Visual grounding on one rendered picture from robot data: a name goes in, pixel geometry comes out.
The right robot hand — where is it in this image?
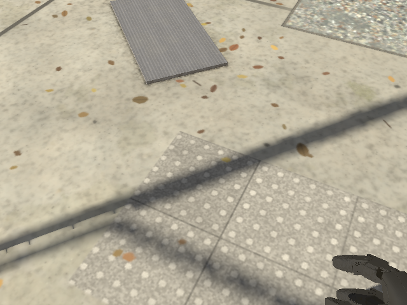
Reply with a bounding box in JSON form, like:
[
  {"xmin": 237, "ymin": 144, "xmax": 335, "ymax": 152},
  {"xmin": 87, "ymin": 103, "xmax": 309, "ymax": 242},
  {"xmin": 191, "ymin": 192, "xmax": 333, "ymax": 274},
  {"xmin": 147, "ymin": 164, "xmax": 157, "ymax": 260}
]
[{"xmin": 325, "ymin": 254, "xmax": 407, "ymax": 305}]

